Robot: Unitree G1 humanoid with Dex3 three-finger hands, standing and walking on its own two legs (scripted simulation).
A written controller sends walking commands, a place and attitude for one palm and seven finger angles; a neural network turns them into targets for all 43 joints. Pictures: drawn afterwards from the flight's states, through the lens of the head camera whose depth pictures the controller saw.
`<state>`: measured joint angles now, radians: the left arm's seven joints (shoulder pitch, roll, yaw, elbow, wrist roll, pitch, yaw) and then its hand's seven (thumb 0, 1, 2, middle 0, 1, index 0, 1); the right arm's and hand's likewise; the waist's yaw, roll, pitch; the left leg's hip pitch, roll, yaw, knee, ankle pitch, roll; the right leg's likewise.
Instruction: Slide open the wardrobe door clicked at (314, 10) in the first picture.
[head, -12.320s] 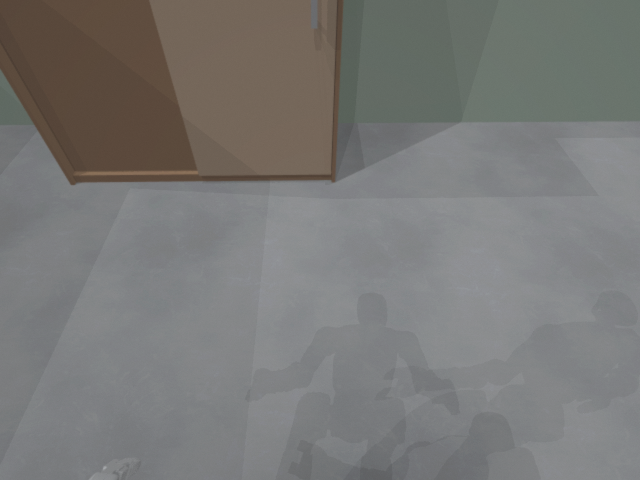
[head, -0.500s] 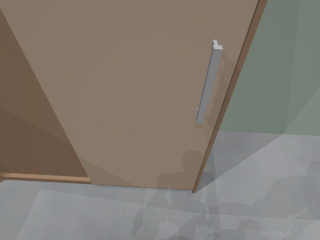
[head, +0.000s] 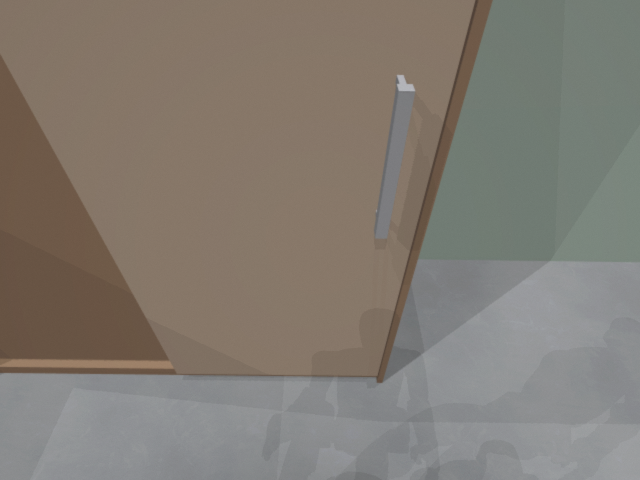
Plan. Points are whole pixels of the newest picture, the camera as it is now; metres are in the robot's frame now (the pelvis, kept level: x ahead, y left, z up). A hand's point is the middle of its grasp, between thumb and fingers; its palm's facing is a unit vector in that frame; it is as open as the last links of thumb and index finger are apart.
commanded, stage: look again from close up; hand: right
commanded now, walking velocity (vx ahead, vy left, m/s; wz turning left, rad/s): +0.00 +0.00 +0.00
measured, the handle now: (389, 165) +0.57 -0.08 +0.11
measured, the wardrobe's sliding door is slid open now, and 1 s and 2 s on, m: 0.00 0.00 0.00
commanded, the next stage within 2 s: shuffle to correct the standing spot in 1.82 s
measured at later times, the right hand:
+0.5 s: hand out of the picture +0.03 -0.19 -0.17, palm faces +0.03 +0.98 -0.20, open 7.4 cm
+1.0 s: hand out of the picture -0.04 -0.17 -0.17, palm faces -0.01 +0.99 -0.17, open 7.4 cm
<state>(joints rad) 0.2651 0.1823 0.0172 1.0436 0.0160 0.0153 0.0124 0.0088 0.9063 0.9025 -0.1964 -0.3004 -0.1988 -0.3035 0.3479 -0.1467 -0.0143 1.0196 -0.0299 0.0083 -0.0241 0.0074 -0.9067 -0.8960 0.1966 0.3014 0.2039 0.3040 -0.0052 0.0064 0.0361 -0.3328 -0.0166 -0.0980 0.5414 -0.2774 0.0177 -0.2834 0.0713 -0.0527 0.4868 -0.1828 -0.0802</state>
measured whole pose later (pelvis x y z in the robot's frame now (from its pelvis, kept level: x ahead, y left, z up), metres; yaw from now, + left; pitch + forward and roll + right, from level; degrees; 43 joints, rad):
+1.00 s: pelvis -0.03 -0.01 +0.01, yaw +1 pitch +0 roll +0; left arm 0.27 0.16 0.00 1.06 0.01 -0.02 0.02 0.01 0.90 0.90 -0.20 -0.30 -0.20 -0.30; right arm 0.32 -0.15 0.02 1.06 -0.02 -0.01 -0.03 0.01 -0.91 -0.90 0.20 0.30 0.20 0.30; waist 0.00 0.02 0.04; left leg -0.22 0.00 -0.07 0.44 -0.22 -0.02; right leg -0.19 0.05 -0.03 0.42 -0.23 -0.06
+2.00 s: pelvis +0.02 +0.02 +0.01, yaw +1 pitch +0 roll +0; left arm 0.27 0.16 -0.02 1.13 0.01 -0.03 0.04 0.01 0.90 0.90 -0.20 -0.30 -0.20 -0.30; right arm 0.28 -0.17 0.01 1.07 -0.01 -0.02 -0.04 0.01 -0.91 -0.90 0.20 0.30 0.20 0.30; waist 0.01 0.01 0.02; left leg -0.14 -0.04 -0.05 0.43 -0.29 0.03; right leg -0.10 0.02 -0.02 0.40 -0.29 -0.02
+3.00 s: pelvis +0.09 +0.05 +0.00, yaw +1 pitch +0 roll -1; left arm 0.23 0.18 0.04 1.00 0.01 0.05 0.01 0.01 0.91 0.90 -0.19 -0.30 -0.20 -0.30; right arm 0.21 -0.17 -0.02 0.94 -0.03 0.00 -0.03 0.01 -0.91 -0.90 0.20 0.30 0.21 0.30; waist 0.00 0.02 0.06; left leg -0.26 0.04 0.03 0.53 -0.26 0.01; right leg -0.31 0.01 -0.04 0.72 -0.45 0.03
